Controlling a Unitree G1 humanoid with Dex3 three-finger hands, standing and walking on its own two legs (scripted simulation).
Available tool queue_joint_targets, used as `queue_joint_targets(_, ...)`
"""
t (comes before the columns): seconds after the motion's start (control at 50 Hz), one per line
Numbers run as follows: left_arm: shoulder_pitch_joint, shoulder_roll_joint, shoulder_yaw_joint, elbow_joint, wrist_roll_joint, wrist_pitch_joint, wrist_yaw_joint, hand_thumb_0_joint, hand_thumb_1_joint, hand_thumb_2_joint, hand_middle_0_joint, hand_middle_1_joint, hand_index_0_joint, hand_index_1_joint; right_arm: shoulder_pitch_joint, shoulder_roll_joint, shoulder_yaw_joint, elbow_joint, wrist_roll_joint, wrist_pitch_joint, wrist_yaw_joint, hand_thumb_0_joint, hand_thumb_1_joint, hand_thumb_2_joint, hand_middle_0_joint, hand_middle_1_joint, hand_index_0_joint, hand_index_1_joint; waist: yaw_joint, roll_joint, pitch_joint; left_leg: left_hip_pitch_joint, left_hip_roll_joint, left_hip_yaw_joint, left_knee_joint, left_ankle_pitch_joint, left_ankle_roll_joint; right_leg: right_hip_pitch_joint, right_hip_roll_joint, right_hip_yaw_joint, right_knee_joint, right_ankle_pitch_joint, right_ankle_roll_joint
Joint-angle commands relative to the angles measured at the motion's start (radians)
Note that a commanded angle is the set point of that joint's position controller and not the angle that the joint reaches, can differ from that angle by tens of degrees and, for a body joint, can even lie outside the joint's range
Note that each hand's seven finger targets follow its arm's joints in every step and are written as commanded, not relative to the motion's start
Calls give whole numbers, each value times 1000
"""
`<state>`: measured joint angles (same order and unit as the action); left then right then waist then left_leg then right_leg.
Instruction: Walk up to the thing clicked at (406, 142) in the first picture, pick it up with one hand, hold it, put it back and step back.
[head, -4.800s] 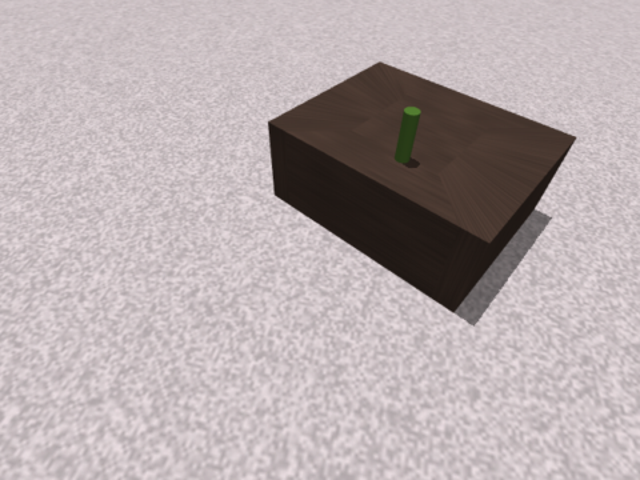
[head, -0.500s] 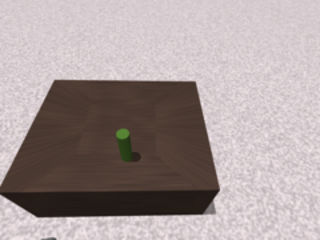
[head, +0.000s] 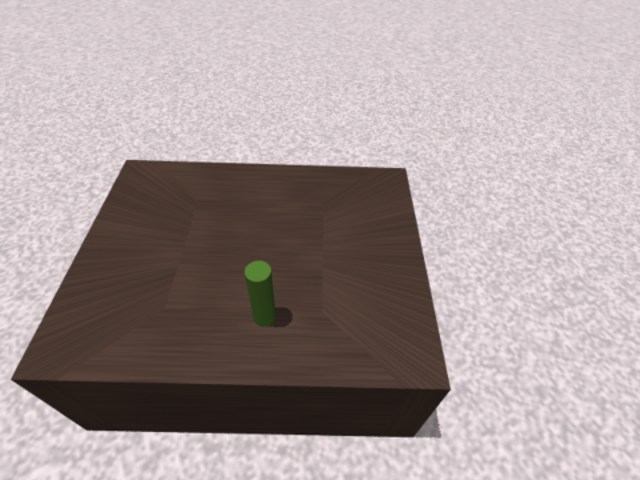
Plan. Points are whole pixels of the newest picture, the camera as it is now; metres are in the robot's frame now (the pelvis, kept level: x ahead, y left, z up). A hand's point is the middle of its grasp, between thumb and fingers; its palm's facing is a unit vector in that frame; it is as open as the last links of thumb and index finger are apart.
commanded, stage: stand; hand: left
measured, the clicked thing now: (261, 295) +0.55 +0.13 -0.29
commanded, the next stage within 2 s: none
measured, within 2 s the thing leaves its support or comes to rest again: neither
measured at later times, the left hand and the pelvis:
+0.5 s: hand out of the picture +0.08 +0.26 -0.15, palm faces -0.03 -0.94 -0.35, open 7.4 cm; pelvis +0.00 +0.00 +0.01, yaw -1 degrees
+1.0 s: hand out of the picture +0.09 +0.26 -0.15, palm faces -0.03 -0.94 -0.35, open 7.4 cm; pelvis +0.01 +0.00 +0.01, yaw -1 degrees
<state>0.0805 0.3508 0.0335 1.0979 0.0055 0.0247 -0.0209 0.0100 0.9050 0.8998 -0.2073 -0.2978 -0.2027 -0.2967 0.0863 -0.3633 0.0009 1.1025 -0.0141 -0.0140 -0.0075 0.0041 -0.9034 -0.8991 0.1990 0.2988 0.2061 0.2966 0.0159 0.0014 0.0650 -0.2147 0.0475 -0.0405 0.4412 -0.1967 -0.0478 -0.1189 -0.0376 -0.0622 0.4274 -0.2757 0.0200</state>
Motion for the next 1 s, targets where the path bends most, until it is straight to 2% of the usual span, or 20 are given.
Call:
queue_joint_targets(0.0, -43, 214, 32, -34, -1, -44, 19, 0, 900, 900, -200, -300, -200, -300, -52, -208, -36, -52, 5, -18, -3, 0, -900, -900, 200, 300, 200, 300, -11, 12, -121, 93, 82, -57, -74, 273, 65, 14, -97, 93, -110, 218, -35)
queue_joint_targets(0.1, -45, 217, 27, -14, -1, -52, 21, 0, 900, 900, -200, -300, -200, -300, -64, -201, -37, -42, 5, -14, 3, 0, -900, -900, 200, 300, 200, 300, -15, -15, -102, 110, 80, -52, -105, 220, 59, 4, -97, 94, -146, 185, -29)
queue_joint_targets(0.2, -38, 214, 22, -11, 0, -57, 24, 0, 900, 900, -200, -300, -200, -300, -63, -204, -39, -29, 5, -15, 3, 0, -900, -900, 200, 300, 200, 300, -12, -13, -114, 117, 86, -48, -120, 242, 55, 30, -101, 92, -149, 217, -29)
queue_joint_targets(0.28, -35, 215, 21, -6, 2, -53, 23, 0, 900, 900, -200, -300, -200, -300, -69, -201, -39, -27, 3, -14, 4, 0, -900, -900, 200, 300, 200, 300, -14, 1, -88, 105, 82, -48, -144, 147, 52, -1, -97, 94, -166, 124, -28)
queue_joint_targets(0.3, -40, 215, 20, -6, 2, -52, 23, 0, 900, 900, -200, -300, -200, -300, -62, -201, -39, -23, 3, -14, 4, 0, -900, -900, 200, 300, 200, 300, -16, 3, -87, 89, 83, -50, -150, 147, 52, 11, -98, 91, -162, 124, -29)
queue_joint_targets(0.34, -33, 212, 20, -8, 2, -54, 24, 0, 900, 900, -200, -300, -200, -300, -65, -201, -38, -23, 2, -19, 4, 0, -900, -900, 200, 300, 200, 300, -7, 4, -108, 99, 89, -48, -142, 221, 55, 33, -102, 91, -148, 190, -29)
queue_joint_targets(0.38, -25, 213, 20, -6, 2, -55, 25, 0, 900, 900, -200, -300, -200, -300, -66, -201, -39, -22, 4, -20, 4, 0, -900, -900, 200, 300, 200, 300, -7, 5, -111, 116, 89, -49, -136, 253, 53, 30, -102, 89, -146, 209, -27)
queue_joint_targets(0.44, -30, 213, 18, -6, 0, -54, 25, 0, 900, 900, -200, -300, -200, -300, -60, -204, -38, -17, 6, -17, 5, 0, -900, -900, 200, 300, 200, 300, -13, -6, -96, 105, 83, -46, -145, 191, 52, 15, -101, 93, -163, 159, -26)
queue_joint_targets(0.52, -29, 223, 21, -9, 0, -54, 27, 0, 900, 900, -200, -300, -200, -300, -54, -199, -37, -16, 5, -15, 4, 0, -900, -900, 200, 300, 200, 300, -12, -10, -108, 109, 87, -45, -136, 237, 52, 31, -106, 92, -150, 202, -30)
queue_joint_targets(0.6, -19, 214, 16, -10, 1, -54, 26, 0, 900, 900, -200, -300, -200, -300, -56, -208, -37, -13, 7, -17, 3, 0, -900, -900, 200, 300, 200, 300, -11, 16, -107, 113, 84, -41, -135, 230, 50, 26, -104, 93, -155, 202, -27)
queue_joint_targets(0.66, -24, 224, 18, -13, 2, -55, 28, 0, 900, 900, -200, -300, -200, -300, -45, -203, -35, -12, 6, -16, 3, 0, -900, -900, 200, 300, 200, 300, -15, -11, -110, 122, 89, -41, -134, 250, 50, 25, -106, 94, -153, 224, -28)
queue_joint_targets(0.82, -14, 221, 16, -13, 1, -54, 28, 0, 900, 900, -200, -300, -200, -300, -41, -200, -32, -11, 7, -13, 4, 0, -900, -900, 200, 300, 200, 300, -15, 1, -93, 106, 83, -35, -144, 214, 49, 22, -103, 93, -161, 201, -29)
queue_joint_targets(0.92, -3, 221, 19, -17, 1, -54, 30, 0, 899, 900, -200, -300, -200, -300, -46, -205, -35, -18, 7, -16, 2, 0, -900, -900, 200, 300, 200, 300, -10, -4, -119, 137, 93, -36, -128, 287, 53, 33, -106, 90, -147, 263, -30)
queue_joint_targets(0.98, -9, 222, 19, -18, 2, -54, 29, 0, 899, 900, -200, -300, -200, -300, -41, -197, -32, -20, 6, -15, 2, 0, -900, -900, 200, 300, 200, 300, -14, -14, -104, 134, 90, -29, -130, 273, 51, 23, -105, 89, -152, 254, -29)
